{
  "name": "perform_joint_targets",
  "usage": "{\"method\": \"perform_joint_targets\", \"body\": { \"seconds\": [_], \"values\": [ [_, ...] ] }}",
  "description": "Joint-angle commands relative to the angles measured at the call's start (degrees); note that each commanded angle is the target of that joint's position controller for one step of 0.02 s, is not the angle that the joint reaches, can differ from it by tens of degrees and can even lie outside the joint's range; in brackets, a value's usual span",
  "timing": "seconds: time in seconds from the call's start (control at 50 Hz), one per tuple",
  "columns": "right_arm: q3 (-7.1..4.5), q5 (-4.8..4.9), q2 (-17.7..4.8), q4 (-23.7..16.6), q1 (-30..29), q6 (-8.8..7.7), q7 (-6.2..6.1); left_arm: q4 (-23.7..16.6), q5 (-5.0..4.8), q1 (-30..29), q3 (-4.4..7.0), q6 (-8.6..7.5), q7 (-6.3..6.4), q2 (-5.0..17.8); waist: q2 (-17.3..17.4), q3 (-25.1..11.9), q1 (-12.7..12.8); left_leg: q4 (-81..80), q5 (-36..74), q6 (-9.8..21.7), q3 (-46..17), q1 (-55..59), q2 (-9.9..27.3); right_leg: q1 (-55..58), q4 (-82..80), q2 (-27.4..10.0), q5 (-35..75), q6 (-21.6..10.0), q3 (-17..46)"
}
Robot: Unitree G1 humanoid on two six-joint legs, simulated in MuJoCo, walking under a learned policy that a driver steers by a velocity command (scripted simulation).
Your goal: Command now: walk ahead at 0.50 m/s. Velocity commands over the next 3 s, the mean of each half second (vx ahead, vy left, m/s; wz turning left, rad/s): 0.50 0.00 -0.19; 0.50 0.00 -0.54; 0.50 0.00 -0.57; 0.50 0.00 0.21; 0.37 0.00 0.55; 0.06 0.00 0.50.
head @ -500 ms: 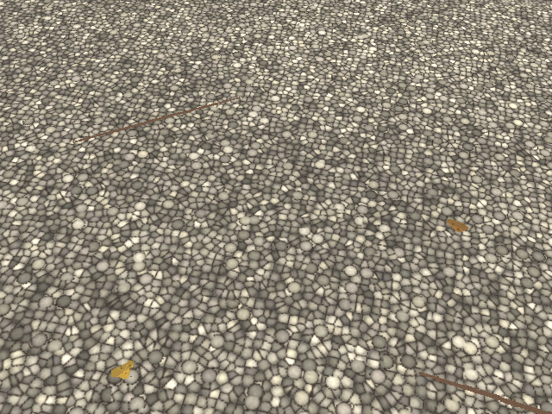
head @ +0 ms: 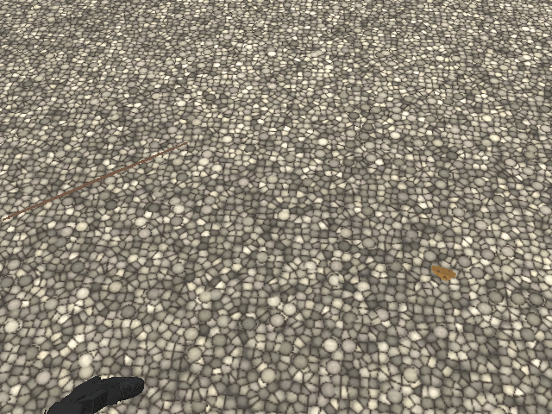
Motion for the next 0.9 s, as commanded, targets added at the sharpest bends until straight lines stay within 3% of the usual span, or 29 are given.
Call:
{"method": "perform_joint_targets", "body": {
  "seconds": [0.02, 0.04, 0.06, 0.08, 0.1, 0.12, 0.16, 0.24, 0.3, 0.38, 0.42, 0.46, 0.48, 0.5, 0.52, 0.54, 0.56, 0.58, 0.6, 0.62, 0.66, 0.72, 0.82, 0.9],
  "values": [
    [1.16, -0.60, -0.9, -3.6, 5.0, -2.41, 0.68, 3.9, 0.26, 25.5, 4.50, 0.39, 0.52, 14.7, -14.0, -24.2, 9.8, 43.8, -6.6, 0.4, -4.0, -37.6, -2.6, 53.5, -7.7, -23.0, -7.4, -16.3, 41.2],
    [-0.53, 1.05, -7.5, -4.3, -0.4, -3.39, 1.14, 3.6, -0.29, 23.1, 3.20, 0.42, 0.63, 10.5, -8.7, -17.1, 10.8, 48.6, -6.6, 1.4, -7.8, -43.5, 1.0, 48.2, -10.7, -21.0, -14.9, -13.7, 38.8],
    [-1.01, 2.04, -8.9, -6.0, -5.1, -3.95, 1.25, 2.6, -0.33, 17.5, 2.70, 0.37, 0.78, 9.5, -6.4, -8.5, 9.2, 47.2, -0.7, 1.8, -5.5, -45.3, 4.1, 38.5, -13.2, -19.2, -13.5, -11.7, 30.9],
    [-1.11, 1.65, -8.2, -6.3, -7.4, -4.00, 0.93, 2.1, 0.19, 13.7, 2.33, 0.25, 0.63, 8.3, -2.9, -4.1, 7.5, 44.0, 4.2, 1.5, -4.2, -43.3, 6.5, 30.1, -15.6, -16.9, -9.7, -10.7, 25.4],
    [-1.41, 0.93, -7.3, -6.1, -7.4, -3.53, 0.68, 1.8, 0.78, 11.6, 1.93, 0.01, 0.40, 7.0, -2.5, -1.8, 5.6, 41.0, 7.4, 1.0, -4.2, -40.2, 8.1, 24.0, -17.6, -14.8, -5.7, -9.8, 21.4],
    [-1.30, 0.67, -5.7, -5.7, -5.7, -2.81, 0.56, 1.9, 1.11, 10.7, 1.75, -0.19, 0.25, 6.4, -3.6, -1.9, 4.0, 39.3, 9.3, 0.6, -4.5, -36.6, 9.2, 20.4, -19.3, -13.5, -4.1, -9.4, 18.8],
    [-1.07, 0.36, -3.5, -5.5, -5.0, -1.61, 0.26, 2.7, 0.70, 11.1, 1.81, -0.64, 0.11, 6.8, -3.9, -1.5, 2.8, 36.1, 11.1, -0.4, -3.8, -35.0, 9.8, 16.9, -21.6, -12.6, -1.4, -9.9, 15.2],
    [-1.39, -0.87, -4.0, -9.4, -14.1, -1.83, -0.08, 4.8, 0.31, 15.9, 2.48, -0.30, 1.39, 9.4, -2.7, 1.0, 4.5, 22.1, 22.7, -2.9, -3.5, -40.3, 9.4, 17.3, -23.2, -11.1, 1.3, -10.0, 13.0],
    [-0.96, -0.60, -2.8, -11.3, -20.4, -2.56, 0.42, 6.0, -0.21, 18.8, 2.71, 0.19, 2.22, 10.2, -2.8, 1.5, 6.2, 10.6, 31.1, -3.8, -2.6, -36.9, 6.8, 16.7, -22.1, -9.0, 1.8, -8.1, 10.5],
    [-0.48, 0.26, -3.0, -13.7, -26.9, -3.21, 1.30, 7.9, -0.92, 22.9, 2.93, 0.86, 2.63, 10.4, -3.5, 2.1, 8.0, 3.7, 31.9, -3.9, -3.1, -34.3, 4.9, 19.8, -19.0, -10.4, 0.0, -7.6, 12.8],
    [-0.82, 0.48, -4.7, -14.5, -27.3, -3.78, 1.70, 8.0, -1.10, 23.1, 3.29, 1.36, 3.05, 10.9, -4.1, 1.9, 7.0, 0.8, 29.3, -3.2, -4.4, -32.4, 4.7, 22.5, -16.2, -12.0, -0.8, -6.8, 15.4],
    [-1.48, 0.63, -6.6, -14.0, -24.1, -4.37, 1.81, 7.8, -0.99, 22.3, 3.72, 1.95, 3.31, 11.4, -5.5, 0.4, 4.9, -0.2, 24.5, -2.1, -3.8, -26.8, 4.2, 23.5, -12.3, -12.7, 1.9, -5.9, 17.3],
    [-2.34, 0.50, -8.1, -12.5, -18.7, -4.58, 1.58, 7.4, -0.90, 21.7, 3.45, 2.14, 3.33, 10.6, -5.3, -2.4, 2.1, -1.8, 23.0, -0.8, -2.9, -19.3, 3.7, 22.5, -7.2, -10.7, 5.8, -4.7, 16.5],
    [-3.45, -0.34, -10.9, -10.7, -9.8, -4.90, 1.17, 6.3, -0.34, 21.2, 2.49, 2.12, 3.15, 8.0, -3.1, -9.6, -1.6, 0.2, 22.5, 2.0, -6.2, -5.2, 7.9, 17.2, 5.3, -6.9, 4.7, -3.1, 14.1],
    [-4.90, -1.11, -16.3, -9.8, -1.9, -4.60, 0.70, 4.3, -0.10, 25.0, 1.16, 1.57, 2.94, 3.1, 8.5, -19.3, -2.0, 0.0, 18.3, 8.2, -23.4, 16.7, 21.1, -1.0, 25.7, 1.2, -11.0, 1.0, 7.3],
    [-4.48, -0.58, -14.7, -9.0, -0.5, -3.89, 1.06, 3.5, -1.27, 27.8, 0.70, 0.88, 2.91, 2.7, 19.8, -23.3, -0.9, -7.1, 7.2, 12.8, -41.4, 21.4, 27.2, -13.0, 38.1, 2.6, -32.2, 1.8, 8.3],
    [-2.91, -0.34, -9.1, -10.2, -4.4, -3.89, 1.13, 3.7, -2.24, 24.7, 2.34, 0.81, 3.04, 9.0, 12.3, -15.1, -1.1, -8.8, 1.8, 10.3, -35.7, 14.4, 24.7, -17.0, 43.3, -1.1, -29.0, 1.3, 11.0],
    [-2.21, -0.32, -6.7, -10.9, -8.0, -3.79, 1.09, 3.0, -2.30, 21.2, 2.83, 1.06, 3.17, 10.1, 8.7, -9.2, -0.3, -9.8, 4.1, 8.0, -27.1, 6.7, 22.6, -17.1, 43.4, -3.5, -24.0, 1.1, 9.6],
    [-1.72, -0.51, -5.2, -11.0, -11.4, -3.72, 1.19, 2.8, -1.84, 20.0, 2.95, 1.41, 3.29, 9.2, 6.4, -5.3, 1.3, -11.8, 8.7, 7.1, -21.2, -0.3, 20.1, -15.0, 41.2, -5.3, -19.9, 1.4, 8.9],
    [-1.36, -0.82, -3.9, -11.0, -13.4, -3.76, 1.15, 2.7, -1.40, 19.7, 3.30, 1.95, 3.24, 8.4, 7.2, -3.0, 2.7, -13.6, 12.3, 6.6, -16.7, -5.0, 18.4, -12.9, 38.8, -7.0, -17.0, 1.6, 9.1],
    [-1.63, -1.17, -4.2, -10.5, -14.6, -4.00, 1.09, 1.9, -1.42, 19.8, 3.08, 3.13, 2.79, 5.7, 7.6, -1.2, 4.0, -16.7, 17.1, 6.9, -10.6, -10.2, 17.2, -9.8, 37.1, -8.4, -13.8, 2.0, 8.1],
    [-2.37, -1.22, -6.0, -9.5, -13.7, -4.44, 0.64, -0.3, -1.11, 17.0, 3.13, 4.04, 2.62, 5.2, 4.8, 0.0, 4.4, -18.6, 24.2, 8.4, -4.5, -10.3, 17.5, -12.5, 32.6, -8.8, -8.1, 3.0, 8.4],
    [-2.98, -0.91, -8.4, -9.0, -11.8, -3.69, -0.14, -3.3, -0.83, 8.9, 2.36, 3.49, 0.89, 4.2, 3.1, 1.8, 2.0, -19.3, 29.1, 7.3, 5.1, -7.9, 16.1, -11.2, 16.8, -7.8, 4.1, 3.0, 4.6],
    [-3.58, 0.13, -10.3, -8.0, -7.8, -2.34, -0.34, -6.6, -0.81, 2.1, 1.86, 3.59, -0.55, 4.2, 2.5, 3.9, -0.1, -17.5, 31.3, 6.3, 8.3, -1.3, 18.1, -11.8, 9.8, -6.6, 2.4, 1.6, 1.5]
  ]
}}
